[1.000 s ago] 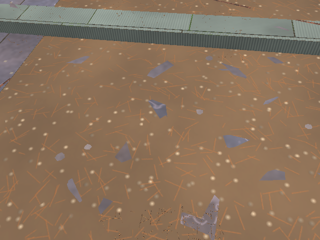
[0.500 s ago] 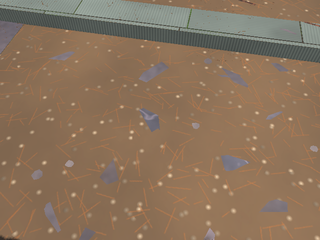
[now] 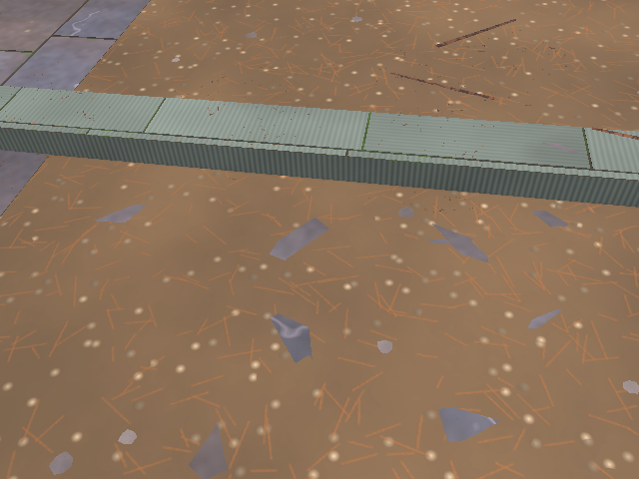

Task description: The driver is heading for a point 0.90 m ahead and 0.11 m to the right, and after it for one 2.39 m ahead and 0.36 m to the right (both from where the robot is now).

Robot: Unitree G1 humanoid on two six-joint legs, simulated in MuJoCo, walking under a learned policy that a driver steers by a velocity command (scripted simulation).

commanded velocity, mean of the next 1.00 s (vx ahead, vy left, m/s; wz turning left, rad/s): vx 0.48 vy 0.00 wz -0.23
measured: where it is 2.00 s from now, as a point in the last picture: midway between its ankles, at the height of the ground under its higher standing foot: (400, 308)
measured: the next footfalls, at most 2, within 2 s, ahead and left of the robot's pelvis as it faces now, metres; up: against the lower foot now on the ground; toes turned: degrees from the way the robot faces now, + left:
left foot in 0.34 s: +0.32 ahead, +0.12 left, +0.00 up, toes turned +5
right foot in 0.90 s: +0.60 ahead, -0.05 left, +0.00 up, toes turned -17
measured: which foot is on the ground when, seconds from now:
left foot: up 0.00-0.32, down 0.34-0.90, up 0.92-1.00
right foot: down 0.00-0.36, up 0.38-0.88, down 0.90-1.00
